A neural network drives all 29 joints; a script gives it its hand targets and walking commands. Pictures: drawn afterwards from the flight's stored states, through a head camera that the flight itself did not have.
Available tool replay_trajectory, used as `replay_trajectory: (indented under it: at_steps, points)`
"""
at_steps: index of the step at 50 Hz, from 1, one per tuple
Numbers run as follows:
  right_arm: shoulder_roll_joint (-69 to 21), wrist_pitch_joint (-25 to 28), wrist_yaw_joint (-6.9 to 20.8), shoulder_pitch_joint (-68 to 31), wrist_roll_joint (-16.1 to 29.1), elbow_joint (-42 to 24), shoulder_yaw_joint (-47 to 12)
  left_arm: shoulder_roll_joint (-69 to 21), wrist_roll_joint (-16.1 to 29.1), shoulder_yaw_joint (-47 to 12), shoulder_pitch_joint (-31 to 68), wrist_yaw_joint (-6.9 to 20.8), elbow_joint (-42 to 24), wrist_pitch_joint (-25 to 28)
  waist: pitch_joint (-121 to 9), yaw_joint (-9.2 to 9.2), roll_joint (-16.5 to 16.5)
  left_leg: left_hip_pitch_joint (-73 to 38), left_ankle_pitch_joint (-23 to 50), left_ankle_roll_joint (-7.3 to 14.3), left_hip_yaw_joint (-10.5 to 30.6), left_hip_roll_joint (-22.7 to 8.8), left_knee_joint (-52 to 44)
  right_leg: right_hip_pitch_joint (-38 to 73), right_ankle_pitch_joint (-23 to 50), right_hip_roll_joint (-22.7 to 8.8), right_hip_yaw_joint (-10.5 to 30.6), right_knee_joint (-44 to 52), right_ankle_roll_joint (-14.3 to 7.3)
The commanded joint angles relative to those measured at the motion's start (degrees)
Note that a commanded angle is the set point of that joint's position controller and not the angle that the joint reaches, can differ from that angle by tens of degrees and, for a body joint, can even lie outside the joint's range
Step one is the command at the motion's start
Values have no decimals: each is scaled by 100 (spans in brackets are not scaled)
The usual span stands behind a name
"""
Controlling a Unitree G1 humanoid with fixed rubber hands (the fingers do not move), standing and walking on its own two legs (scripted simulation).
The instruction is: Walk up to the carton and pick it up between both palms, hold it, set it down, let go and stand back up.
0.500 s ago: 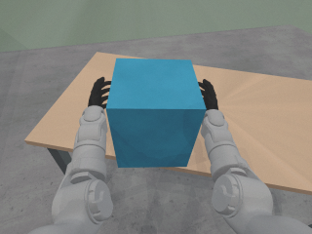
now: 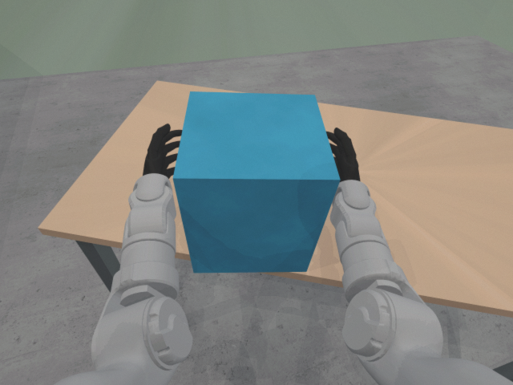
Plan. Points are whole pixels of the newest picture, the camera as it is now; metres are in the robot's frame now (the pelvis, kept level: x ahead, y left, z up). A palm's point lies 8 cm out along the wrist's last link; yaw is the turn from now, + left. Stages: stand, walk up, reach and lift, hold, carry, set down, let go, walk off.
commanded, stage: set down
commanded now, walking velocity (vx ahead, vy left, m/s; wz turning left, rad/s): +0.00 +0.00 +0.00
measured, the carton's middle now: (252, 187) +0.42 +0.04 +0.08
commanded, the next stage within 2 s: none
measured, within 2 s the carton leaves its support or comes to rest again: neither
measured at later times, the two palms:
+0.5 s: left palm (159, 174) +0.40 +0.19 +0.12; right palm (343, 180) +0.41 -0.11 +0.12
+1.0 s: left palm (155, 185) +0.40 +0.20 +0.09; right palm (342, 192) +0.42 -0.12 +0.09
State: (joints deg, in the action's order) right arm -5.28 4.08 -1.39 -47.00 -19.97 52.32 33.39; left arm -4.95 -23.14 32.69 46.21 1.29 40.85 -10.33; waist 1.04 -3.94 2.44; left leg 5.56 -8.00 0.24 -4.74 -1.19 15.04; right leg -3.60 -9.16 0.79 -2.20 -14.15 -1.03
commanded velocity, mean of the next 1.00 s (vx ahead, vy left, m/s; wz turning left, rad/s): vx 0.00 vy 0.00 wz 0.00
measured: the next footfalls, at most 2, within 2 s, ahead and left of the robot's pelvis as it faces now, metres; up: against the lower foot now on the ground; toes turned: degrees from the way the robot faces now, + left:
none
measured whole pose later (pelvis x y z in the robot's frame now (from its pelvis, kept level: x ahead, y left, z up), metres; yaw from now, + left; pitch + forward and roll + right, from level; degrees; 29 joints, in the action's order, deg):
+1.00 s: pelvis +0.00 +0.00 +0.00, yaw -2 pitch +4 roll -1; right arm 4.6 3.1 -4.9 -47.9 1.4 62.3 10.6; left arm 4.2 -8.8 17.1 45.8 -6.8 51.1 -5.7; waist -1.4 -5.0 1.4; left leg 14.6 -10.1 0.5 -6.9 -2.8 20.9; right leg -12.2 -9.5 1.4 -2.0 -17.9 -1.1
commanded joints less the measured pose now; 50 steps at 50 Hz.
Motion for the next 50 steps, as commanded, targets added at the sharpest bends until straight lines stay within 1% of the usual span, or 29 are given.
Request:
replay_trajectory:
  at_steps: [1, 11, 25, 32, 37, 40, 42, 43, 46, 48, 50]
  points:
    - [-2097, 249, 639, -2493, -170, -159, -1355, -1857, 5, -1306, 2477, 501, -75, 162, -1924, 20, -221, -911, 1900, -109, -453, 72, 146, 360, 1149, 81, -364, 17, 402]
    - [-2003, 296, 616, -2148, -167, -225, -1461, -1791, -72, -1243, 2043, 523, -171, 163, -1730, -40, -188, -935, 2169, -84, -458, 52, 218, 308, 1255, 85, -376, -13, 417]
    - [-1735, 216, 559, -1680, -126, -232, -1498, -1525, -102, -1186, 1655, 504, -292, 161, -1480, -61, -190, -832, 2082, -36, -461, 57, 197, 207, 1124, 64, -355, -3, 425]
    - [-1437, 169, 522, -1542, -73, -222, -1444, -1236, -94, -1096, 1573, 411, -325, 226, -1524, -90, -193, -814, 2099, -40, -455, 57, 204, 150, 1089, 63, -330, -8, 419]
    - [-833, 137, 412, -1495, 112, -159, -1414, -679, -15, -997, 1548, 218, -327, 308, -1619, -128, -196, -786, 2124, -54, -444, 60, 248, 114, 1112, 63, -275, -41, 416]
    - [-56, 109, 232, -1550, 441, -70, -1459, 30, 140, -950, 1610, -48, -313, 393, -1738, -167, -211, -682, 2084, -70, -430, 77, 303, 99, 1168, 66, -188, -96, 413]
    - [651, 110, 29, -1667, 854, 35, -1636, 665, 383, -1066, 1813, -319, -298, 488, -1947, -165, -266, -548, 2035, -100, -404, 94, 377, 74, 1280, 82, -101, -160, 400]
    - [1025, 124, -90, -1783, 1138, 84, -1781, 1001, 569, -1188, 1977, -474, -290, 548, -2134, -152, -312, -475, 2034, -124, -379, 104, 440, 52, 1375, 98, -52, -200, 388]
    - [1535, 149, -360, -2498, 2141, 112, -2382, 1476, 1350, -1739, 2620, -861, -31, 720, -2983, -145, -416, -290, 2139, -186, -246, 108, 780, -141, 1682, 168, 72, -414, 316]
    - [1683, 167, -472, -3022, 2696, -115, -2761, 1674, 1933, -2059, 2859, -1024, 177, 826, -3683, -219, -403, -183, 2212, -203, -141, 92, 1033, -243, 1876, 209, 126, -587, 265]
    - [1882, 124, -557, -3447, 3122, -340, -3035, 1912, 2435, -2297, 3059, -1122, 245, 889, -4332, -269, -379, -166, 2297, -228, -44, 66, 1242, -338, 2054, 258, 162, -728, 226]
